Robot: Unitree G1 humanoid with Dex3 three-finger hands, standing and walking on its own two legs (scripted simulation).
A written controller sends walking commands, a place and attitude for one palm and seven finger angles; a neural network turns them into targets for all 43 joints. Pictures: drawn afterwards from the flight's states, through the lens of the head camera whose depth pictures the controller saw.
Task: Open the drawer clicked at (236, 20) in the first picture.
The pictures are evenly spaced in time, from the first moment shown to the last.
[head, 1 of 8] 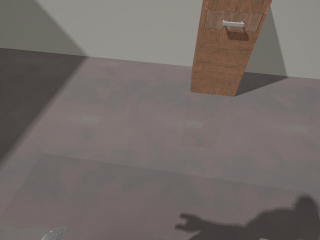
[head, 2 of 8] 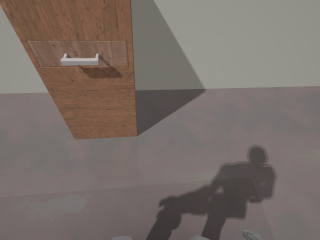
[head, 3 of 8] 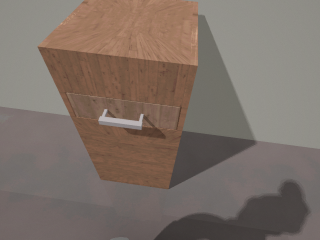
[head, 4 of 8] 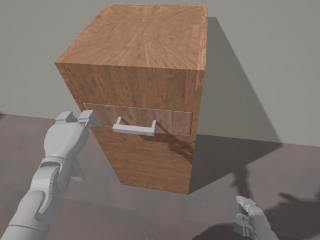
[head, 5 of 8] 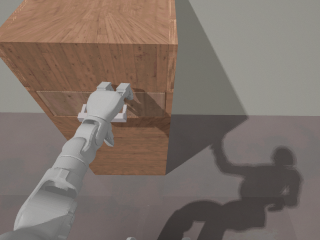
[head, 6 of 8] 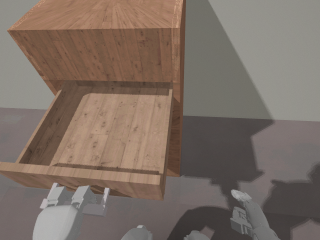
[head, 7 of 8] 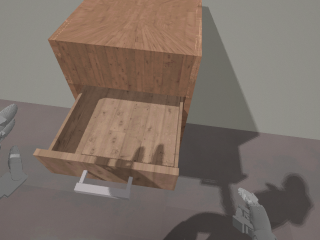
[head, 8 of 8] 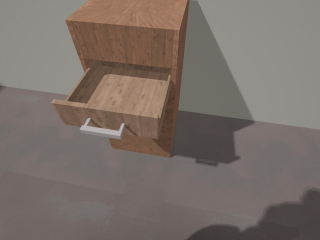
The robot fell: no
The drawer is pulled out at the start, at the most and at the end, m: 0.00 0.30 0.28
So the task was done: yes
